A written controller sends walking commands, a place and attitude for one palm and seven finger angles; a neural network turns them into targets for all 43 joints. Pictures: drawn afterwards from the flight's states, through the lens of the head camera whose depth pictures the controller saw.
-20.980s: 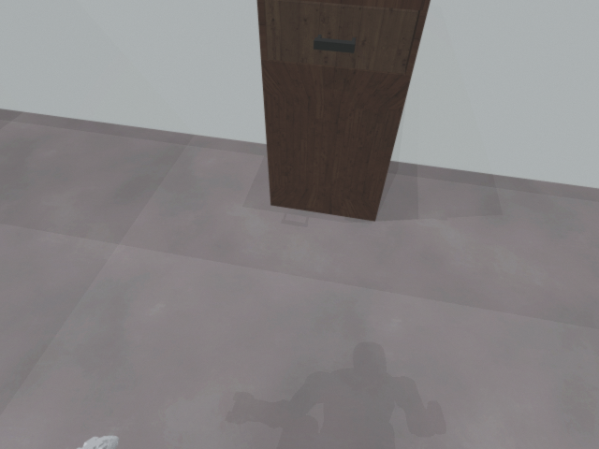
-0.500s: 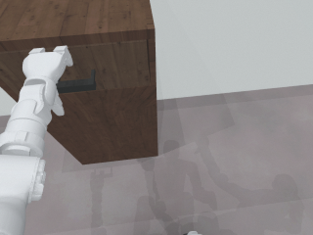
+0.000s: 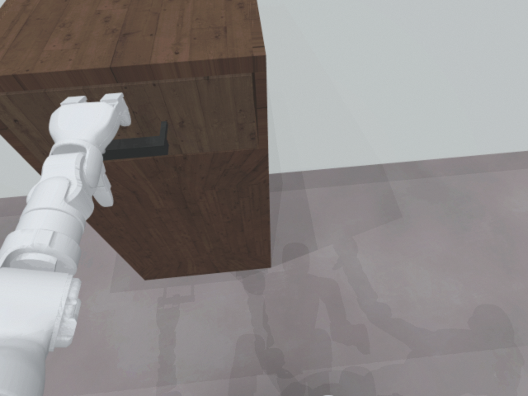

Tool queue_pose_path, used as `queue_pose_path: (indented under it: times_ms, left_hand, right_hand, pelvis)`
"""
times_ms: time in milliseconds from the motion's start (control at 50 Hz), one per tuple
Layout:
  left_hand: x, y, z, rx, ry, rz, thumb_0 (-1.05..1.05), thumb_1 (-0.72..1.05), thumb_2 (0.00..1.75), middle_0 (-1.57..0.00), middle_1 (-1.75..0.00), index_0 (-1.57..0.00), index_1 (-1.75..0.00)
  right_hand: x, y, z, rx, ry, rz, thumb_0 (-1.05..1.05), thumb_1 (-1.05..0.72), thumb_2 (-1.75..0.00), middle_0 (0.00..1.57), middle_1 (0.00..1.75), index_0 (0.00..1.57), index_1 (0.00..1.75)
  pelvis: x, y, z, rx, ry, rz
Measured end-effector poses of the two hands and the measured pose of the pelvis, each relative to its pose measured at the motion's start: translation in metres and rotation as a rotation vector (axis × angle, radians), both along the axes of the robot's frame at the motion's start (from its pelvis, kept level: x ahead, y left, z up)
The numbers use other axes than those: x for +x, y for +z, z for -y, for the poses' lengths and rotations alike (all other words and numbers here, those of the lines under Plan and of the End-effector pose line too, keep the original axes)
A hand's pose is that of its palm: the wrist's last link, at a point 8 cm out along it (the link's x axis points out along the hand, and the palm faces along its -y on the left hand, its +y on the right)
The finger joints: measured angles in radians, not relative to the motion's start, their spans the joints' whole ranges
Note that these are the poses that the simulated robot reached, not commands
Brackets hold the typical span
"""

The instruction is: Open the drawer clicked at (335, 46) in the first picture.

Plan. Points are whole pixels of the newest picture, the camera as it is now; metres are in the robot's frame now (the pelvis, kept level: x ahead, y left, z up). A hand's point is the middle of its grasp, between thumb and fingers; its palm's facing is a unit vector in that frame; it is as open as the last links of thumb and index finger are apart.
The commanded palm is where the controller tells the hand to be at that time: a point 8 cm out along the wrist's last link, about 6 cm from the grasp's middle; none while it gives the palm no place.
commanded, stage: lower the fingers behind the handle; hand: left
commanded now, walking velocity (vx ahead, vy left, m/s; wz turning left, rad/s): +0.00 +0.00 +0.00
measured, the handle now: (134, 138) +0.55 +0.24 +0.04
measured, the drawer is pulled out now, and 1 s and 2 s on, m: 0.00 0.00 0.00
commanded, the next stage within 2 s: lift the fingers back up to retry in 1.40 s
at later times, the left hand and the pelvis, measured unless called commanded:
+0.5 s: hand (117, 161) +0.48 +0.25 +0.05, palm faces -0.06 +0.00 -1.00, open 13.8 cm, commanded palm +0.47 +0.25 +0.11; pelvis +0.00 +0.00 -0.01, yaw -1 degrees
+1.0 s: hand (118, 161) +0.49 +0.25 +0.05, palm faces -0.02 +0.02 -1.00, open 13.8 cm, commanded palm +0.47 +0.26 +0.07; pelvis -0.02 +0.01 -0.02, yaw -1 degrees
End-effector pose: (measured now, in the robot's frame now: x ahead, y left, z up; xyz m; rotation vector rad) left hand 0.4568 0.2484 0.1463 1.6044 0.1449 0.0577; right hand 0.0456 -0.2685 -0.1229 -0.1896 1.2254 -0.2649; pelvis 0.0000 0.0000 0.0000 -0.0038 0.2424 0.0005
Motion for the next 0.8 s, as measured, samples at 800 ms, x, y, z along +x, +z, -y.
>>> queue_pose_path:
  times_ms: [800]
  left_hand:
    - [0.013, -0.042, 0.005, -0.016, -0.034, 0.036, 0.0, -0.49, 0.3, -0.33, -1.28, -0.32, -1.2]
  right_hand:
    - [-0.047, -0.009, -0.004, -0.019, -0.036, -0.109, 0.01, -0.91, -0.9, 0.21, 0.3, 0.2, 0.3]
  pelvis:
    - [-0.01, -0.015, -0.007, -0.004, -0.015, -0.079]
